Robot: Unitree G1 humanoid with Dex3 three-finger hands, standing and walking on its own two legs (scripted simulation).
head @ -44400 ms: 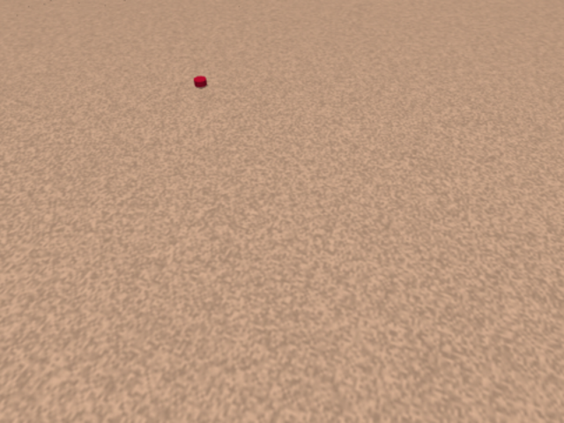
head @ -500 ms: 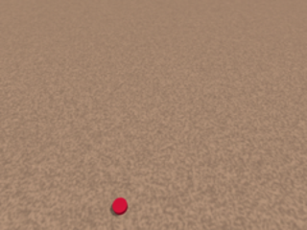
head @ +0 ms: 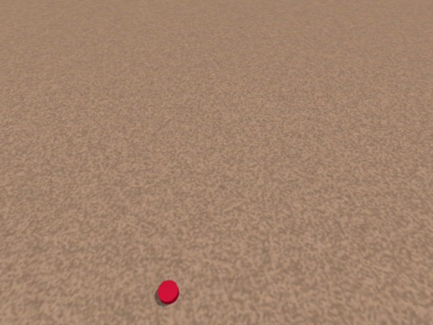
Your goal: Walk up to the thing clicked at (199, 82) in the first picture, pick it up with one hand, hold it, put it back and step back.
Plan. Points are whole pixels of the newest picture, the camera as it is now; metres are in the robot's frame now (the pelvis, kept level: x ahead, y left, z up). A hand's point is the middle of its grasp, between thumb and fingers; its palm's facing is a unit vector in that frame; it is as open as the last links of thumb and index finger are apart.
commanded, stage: stand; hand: left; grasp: from above
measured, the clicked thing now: (168, 292) +0.41 +0.24 -0.76
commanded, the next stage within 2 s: step back in 1.44 s
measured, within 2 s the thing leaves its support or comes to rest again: neither
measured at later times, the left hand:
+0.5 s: hand out of the picture +0.07 +0.22 -0.16, palm faces +0.01 -0.96 -0.29, open 7.4 cm
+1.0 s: hand out of the picture +0.06 +0.23 -0.16, palm faces +0.00 -0.95 -0.31, open 7.4 cm
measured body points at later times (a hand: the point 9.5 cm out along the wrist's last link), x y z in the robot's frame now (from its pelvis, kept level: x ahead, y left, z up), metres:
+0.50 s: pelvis +0.01 +0.00 +0.00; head +0.01 -0.01 +0.45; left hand +0.07 +0.27 -0.14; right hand +0.07 -0.27 -0.14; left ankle +0.03 +0.12 -0.74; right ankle +0.01 -0.14 -0.74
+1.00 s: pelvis +0.01 +0.00 +0.00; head +0.01 +0.00 +0.45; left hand +0.06 +0.28 -0.14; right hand +0.06 -0.28 -0.14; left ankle +0.03 +0.12 -0.74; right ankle +0.01 -0.14 -0.74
